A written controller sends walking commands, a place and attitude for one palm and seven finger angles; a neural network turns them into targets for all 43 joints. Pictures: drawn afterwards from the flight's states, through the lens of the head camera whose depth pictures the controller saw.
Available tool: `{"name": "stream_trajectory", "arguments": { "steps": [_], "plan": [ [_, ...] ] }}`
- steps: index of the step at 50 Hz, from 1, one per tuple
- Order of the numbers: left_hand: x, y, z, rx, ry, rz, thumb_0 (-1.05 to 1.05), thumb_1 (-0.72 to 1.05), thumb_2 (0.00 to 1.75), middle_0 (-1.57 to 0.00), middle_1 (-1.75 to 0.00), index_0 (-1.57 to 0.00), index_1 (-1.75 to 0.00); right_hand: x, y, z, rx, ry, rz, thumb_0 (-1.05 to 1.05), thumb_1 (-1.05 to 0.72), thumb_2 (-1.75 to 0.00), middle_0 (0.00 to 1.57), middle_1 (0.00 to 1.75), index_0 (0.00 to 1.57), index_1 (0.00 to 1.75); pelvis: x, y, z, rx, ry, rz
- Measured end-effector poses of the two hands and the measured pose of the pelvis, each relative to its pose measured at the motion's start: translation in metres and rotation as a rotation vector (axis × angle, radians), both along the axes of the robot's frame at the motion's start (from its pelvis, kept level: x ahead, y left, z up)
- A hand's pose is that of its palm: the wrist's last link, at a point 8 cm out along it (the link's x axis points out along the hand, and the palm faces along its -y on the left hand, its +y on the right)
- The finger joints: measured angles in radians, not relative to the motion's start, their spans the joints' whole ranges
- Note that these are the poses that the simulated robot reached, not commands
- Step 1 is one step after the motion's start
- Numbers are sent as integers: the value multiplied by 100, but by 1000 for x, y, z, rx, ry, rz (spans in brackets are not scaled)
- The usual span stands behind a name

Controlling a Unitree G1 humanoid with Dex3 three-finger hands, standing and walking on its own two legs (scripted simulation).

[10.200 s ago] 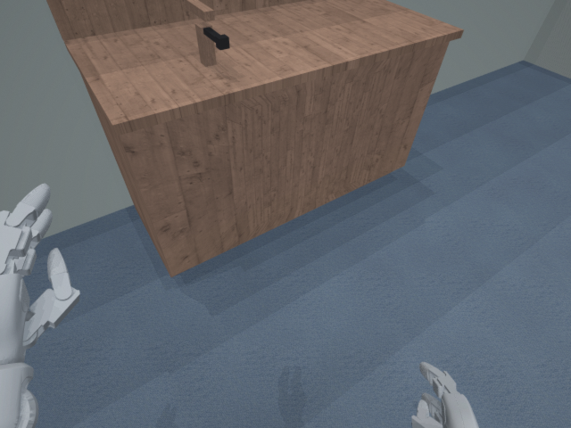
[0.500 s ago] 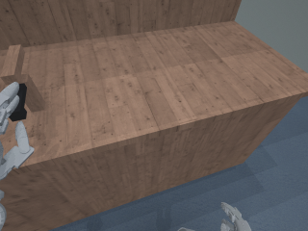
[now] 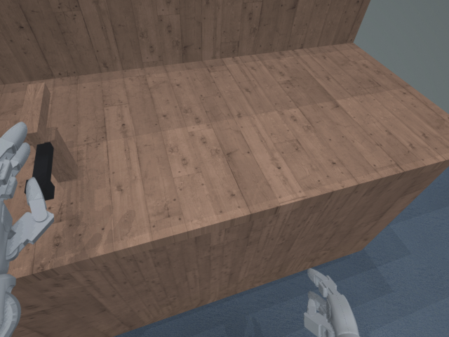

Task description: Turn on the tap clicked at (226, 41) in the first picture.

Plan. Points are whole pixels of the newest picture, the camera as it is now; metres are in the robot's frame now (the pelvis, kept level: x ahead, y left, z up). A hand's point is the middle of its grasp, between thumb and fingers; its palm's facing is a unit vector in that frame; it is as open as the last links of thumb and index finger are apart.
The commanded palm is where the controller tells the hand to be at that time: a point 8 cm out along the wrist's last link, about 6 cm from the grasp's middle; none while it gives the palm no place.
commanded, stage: come to a stop and stand still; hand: left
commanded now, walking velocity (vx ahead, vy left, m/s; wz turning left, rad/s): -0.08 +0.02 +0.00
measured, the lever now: (40, 189) +0.28 +0.32 +0.12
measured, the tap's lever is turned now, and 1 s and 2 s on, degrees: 0 0 0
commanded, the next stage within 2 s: look again from close up in 1.10 s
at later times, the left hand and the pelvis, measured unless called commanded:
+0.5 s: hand (23, 210) +0.22 +0.28 +0.17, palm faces +0.38 -0.84 -0.37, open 7.4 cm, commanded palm +0.15 +0.30 +0.18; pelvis -0.02 +0.03 +0.00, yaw -2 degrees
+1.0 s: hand (17, 201) +0.24 +0.31 +0.16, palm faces +0.37 -0.86 -0.35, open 7.4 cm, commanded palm +0.18 +0.34 +0.18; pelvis +0.01 +0.06 +0.00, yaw -1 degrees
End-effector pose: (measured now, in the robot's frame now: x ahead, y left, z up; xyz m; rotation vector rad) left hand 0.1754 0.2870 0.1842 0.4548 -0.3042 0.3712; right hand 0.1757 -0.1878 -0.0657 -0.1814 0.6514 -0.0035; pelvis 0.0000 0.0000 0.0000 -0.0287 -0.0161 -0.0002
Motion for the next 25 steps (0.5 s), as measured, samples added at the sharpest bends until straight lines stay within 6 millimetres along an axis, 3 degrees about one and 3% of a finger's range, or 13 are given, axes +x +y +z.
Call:
{"name": "stream_trajectory", "arguments": {
  "steps": [6, 15, 17, 19, 21, 25],
  "plan": [
    [-1, -11, -5, -19, 56, -39, 2, 89, 90, -21, -30, -21, -30, -8, -19, -2, -28, 20, -55, 1, -90, -90, 21, 30, 20, 30, -5, -1, 1, 6, 6, -2],
    [-18, 7, -4, -34, 53, 21, 2, 89, 90, -21, -30, -21, -30, -32, -46, 1, -112, 54, -127, 1, -90, -90, 20, 30, 20, 30, -8, 6, 5, 3, 0, 4],
    [-15, 15, -1, 13, 50, 31, 2, 88, 90, -21, -31, -21, -30, -35, -46, 1, -133, 62, -113, 1, -90, -90, 20, 30, 20, 30, -11, 8, 5, -3, -2, 8],
    [-4, 36, 10, 82, -12, 39, 2, 88, 90, -22, -31, -22, -30, -39, -43, -1, -147, 83, -80, 1, -91, -90, 20, 30, 20, 30, -16, 9, 4, -6, 2, 5],
    [3, 50, 12, 57, -38, 51, 2, 88, 90, -21, -31, -22, -30, -42, -38, 0, -133, 82, -72, 2, -91, -90, 20, 30, 20, 30, -20, 14, 4, -2, -4, -10],
    [7, 38, -1, 8, -2, -35, 2, 89, 90, -20, -30, -21, -30, -45, -23, 6, -94, 31, -95, 2, -90, -90, 20, 30, 20, 30, -20, 30, 4, 8, -7, -36]
  ]
}}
